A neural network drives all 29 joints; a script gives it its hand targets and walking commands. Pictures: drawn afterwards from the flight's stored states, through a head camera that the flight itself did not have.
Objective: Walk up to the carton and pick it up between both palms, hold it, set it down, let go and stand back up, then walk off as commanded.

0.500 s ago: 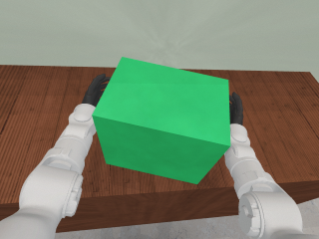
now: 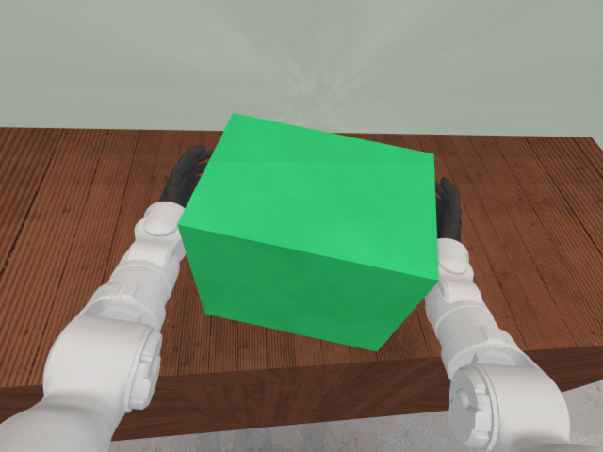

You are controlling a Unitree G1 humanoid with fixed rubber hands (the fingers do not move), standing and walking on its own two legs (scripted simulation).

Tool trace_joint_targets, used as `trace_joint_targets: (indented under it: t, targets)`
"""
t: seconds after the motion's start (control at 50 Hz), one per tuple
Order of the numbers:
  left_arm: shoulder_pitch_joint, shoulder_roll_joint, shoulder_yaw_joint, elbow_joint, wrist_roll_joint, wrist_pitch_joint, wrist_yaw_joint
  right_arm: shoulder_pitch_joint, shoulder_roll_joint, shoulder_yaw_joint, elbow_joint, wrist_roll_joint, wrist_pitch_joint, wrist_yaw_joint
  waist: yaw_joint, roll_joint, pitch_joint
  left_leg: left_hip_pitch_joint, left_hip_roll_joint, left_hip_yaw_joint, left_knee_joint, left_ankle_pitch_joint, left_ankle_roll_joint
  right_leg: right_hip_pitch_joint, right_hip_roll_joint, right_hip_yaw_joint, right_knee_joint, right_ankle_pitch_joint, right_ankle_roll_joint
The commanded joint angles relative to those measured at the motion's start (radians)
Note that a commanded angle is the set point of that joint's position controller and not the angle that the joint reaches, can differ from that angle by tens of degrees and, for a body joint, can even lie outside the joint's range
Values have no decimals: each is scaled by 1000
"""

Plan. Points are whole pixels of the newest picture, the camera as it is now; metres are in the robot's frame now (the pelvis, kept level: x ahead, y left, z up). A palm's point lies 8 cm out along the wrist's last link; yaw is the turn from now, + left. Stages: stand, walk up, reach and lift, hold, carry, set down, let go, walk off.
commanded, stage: reach and lift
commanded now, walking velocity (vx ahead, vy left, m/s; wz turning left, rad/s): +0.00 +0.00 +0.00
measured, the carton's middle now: (309, 240) +0.40 -0.05 +0.03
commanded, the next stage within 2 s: none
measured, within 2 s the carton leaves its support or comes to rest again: leaves its support in 0.40 s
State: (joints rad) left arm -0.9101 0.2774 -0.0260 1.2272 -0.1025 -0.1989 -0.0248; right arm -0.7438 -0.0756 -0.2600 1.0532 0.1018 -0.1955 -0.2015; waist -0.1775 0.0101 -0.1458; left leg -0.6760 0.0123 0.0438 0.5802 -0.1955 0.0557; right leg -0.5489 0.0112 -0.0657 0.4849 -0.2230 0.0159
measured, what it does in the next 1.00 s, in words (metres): stands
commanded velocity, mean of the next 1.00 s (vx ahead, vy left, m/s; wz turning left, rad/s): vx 0.00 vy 0.00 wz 0.00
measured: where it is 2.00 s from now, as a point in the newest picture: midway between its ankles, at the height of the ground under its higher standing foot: outside the picture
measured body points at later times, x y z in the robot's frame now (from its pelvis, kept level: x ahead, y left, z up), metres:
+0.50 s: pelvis +0.02 +0.00 +0.02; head +0.07 +0.03 +0.46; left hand +0.46 +0.12 +0.08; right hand +0.38 -0.24 +0.07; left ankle +0.04 +0.07 -0.73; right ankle -0.01 -0.13 -0.73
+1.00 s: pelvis +0.02 -0.03 +0.02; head +0.03 -0.01 +0.47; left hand +0.44 +0.12 +0.10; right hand +0.38 -0.25 +0.10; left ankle +0.04 +0.07 -0.73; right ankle -0.01 -0.13 -0.73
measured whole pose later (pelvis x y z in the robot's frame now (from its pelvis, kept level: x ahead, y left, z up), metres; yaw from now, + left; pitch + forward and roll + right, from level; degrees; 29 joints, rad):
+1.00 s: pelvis +0.02 -0.03 +0.02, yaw +0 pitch +5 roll -1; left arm -0.71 0.18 0.08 1.07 0.03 -0.24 -0.06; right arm -0.55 -0.05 -0.29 0.91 -0.03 -0.25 -0.17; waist -0.07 -0.02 -0.09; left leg -0.28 0.01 0.06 0.30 -0.11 0.02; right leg -0.19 0.02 -0.05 0.26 -0.16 -0.02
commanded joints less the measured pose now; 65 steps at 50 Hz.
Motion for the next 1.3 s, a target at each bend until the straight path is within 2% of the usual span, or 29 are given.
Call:
trace_joint_targets:
  t: [0.0,0.02,0.06,0.14,0.16,0.2,0.26,0.32,0.34,0.36,0.38,0.4,0.52,0.64,0.66,0.68,0.76,0.82,0.9,0.96,0.98,1.08,1.1,1.12,1.14,1.16,1.18,1.24,1.28]
  targets:
    - [-550,-37,1,-185,10,-49,-3,-434,-26,27,-150,-40,-42,23,-34,150,-667,720,34,-95,3,361,-125,-32,14,-28,-74,236,-9]
    - [-580,-34,8,-176,21,-48,-6,-461,-25,14,-144,-45,-37,29,-30,153,-639,694,38,-97,-14,295,-118,-47,8,-29,-77,183,-9]
    - [-583,-42,20,-206,37,-58,-5,-446,-7,4,-152,-59,-45,37,-25,167,-683,714,34,-89,-14,320,-123,-36,7,-26,-79,206,-9]
    - [-550,-95,60,-143,95,-70,-31,-427,72,3,-144,-108,-61,59,-10,147,-626,709,28,-80,-30,327,-120,4,-1,-25,-93,214,-9]
    - [-582,-129,59,-181,101,-85,-30,-456,85,-1,-170,-128,-80,71,-7,138,-671,725,31,-83,-38,333,-119,5,5,-31,-94,203,-11]
    - [-595,-191,56,-209,140,-104,-40,-443,147,-3,-153,-167,-103,88,-10,167,-686,785,29,-78,-37,401,-137,24,9,-35,-109,240,-17]
    - [-563,-332,79,-162,206,-135,-67,-476,312,31,-208,-255,-168,129,17,127,-718,795,27,-68,-29,498,-135,97,10,-31,-124,305,-18]
    - [-635,-558,5,-197,244,-178,-92,-529,502,84,-222,-320,-237,187,16,143,-738,875,41,-73,-54,613,-164,141,24,-46,-148,340,-24]
    - [-646,-588,5,-189,260,-189,-99,-550,542,88,-224,-341,-252,205,38,165,-727,875,44,-69,-54,621,-166,144,21,-42,-152,329,-28]
    - [-628,-612,-11,-178,263,-198,-97,-519,555,89,-201,-356,-266,210,24,161,-726,874,40,-62,-61,640,-171,174,23,-39,-160,366,-26]
    - [-619,-610,4,-170,281,-215,-96,-512,550,82,-178,-370,-282,218,34,156,-692,876,47,-65,-72,666,-179,185,24,-41,-163,372,-25]
    - [-616,-617,-18,-172,273,-216,-91,-491,537,74,-138,-378,-287,220,28,170,-675,888,51,-65,-84,659,-180,187,25,-43,-174,361,-28]
    - [-555,-632,-27,-168,281,-220,-102,-475,544,105,-139,-394,-313,211,55,87,-561,808,38,-43,-161,541,-155,271,16,-26,-217,357,-25]
    - [-541,-636,-34,-207,265,-208,-100,-472,567,152,-166,-374,-283,210,88,61,-560,792,24,-22,-185,478,-134,308,9,-14,-235,358,-20]
    - [-558,-645,-57,-227,247,-203,-102,-480,571,159,-168,-367,-276,208,81,64,-568,788,22,-21,-189,467,-135,312,9,-14,-234,349,-18]
    - [-539,-651,-48,-234,237,-197,-102,-480,578,188,-199,-352,-264,210,97,42,-557,787,20,-20,-196,462,-128,329,7,-8,-236,361,-16]
    - [-565,-655,-74,-273,219,-185,-114,-500,603,208,-221,-327,-238,200,87,35,-574,747,1,-12,-211,385,-115,367,-4,6,-225,388,-8]
    - [-518,-678,-104,-323,194,-165,-117,-453,633,282,-226,-285,-205,193,95,31,-568,756,-3,-11,-208,432,-110,400,-4,15,-220,453,-2]
    - [-492,-677,-98,-336,175,-120,-136,-496,651,339,-293,-234,-149,181,102,-22,-508,685,-25,-6,-245,331,-77,495,-21,40,-217,491,17]
    - [-509,-700,-112,-440,154,-87,-134,-520,696,416,-365,-182,-104,180,137,-33,-536,671,-25,-2,-259,342,-61,533,-24,53,-202,518,23]
    - [-501,-679,-116,-441,149,-78,-141,-498,677,405,-385,-175,-86,176,115,-38,-531,661,-35,-6,-266,321,-54,560,-34,60,-204,552,29]
    - [-469,-681,-142,-562,133,34,-159,-435,639,451,-428,-100,21,159,83,-24,-426,722,-39,-23,-296,328,-55,580,-39,56,-217,546,37]
    - [-466,-666,-115,-584,142,64,-167,-452,638,464,-452,-89,45,156,102,-37,-402,731,-40,-20,-302,317,-45,585,-40,60,-225,525,37]
    - [-489,-673,-136,-619,127,89,-172,-466,622,446,-495,-85,53,150,78,-26,-405,739,-36,-25,-294,341,-55,573,-34,53,-220,524,36]
    - [-500,-678,-137,-682,119,108,-172,-486,637,475,-545,-65,58,151,96,-27,-448,755,-37,-21,-283,368,-54,587,-35,58,-216,545,35]
    - [-468,-690,-164,-722,112,130,-174,-467,614,481,-583,-52,69,149,76,-4,-429,778,-39,-25,-273,397,-70,574,-29,50,-213,554,35]
    - [-458,-691,-162,-761,115,155,-171,-466,604,492,-582,-37,87,151,83,15,-429,801,-37,-28,-265,428,-77,556,-24,46,-213,539,31]
    - [-337,-654,-91,-730,171,245,-198,-421,560,471,-574,-46,134,149,83,-33,-304,812,-32,-27,-286,391,-67,569,-19,36,-236,475,30]
    - [-327,-660,-73,-764,192,285,-208,-450,541,448,-575,-40,142,161,99,-13,-277,828,-30,-27,-287,395,-74,560,-12,26,-236,433,31]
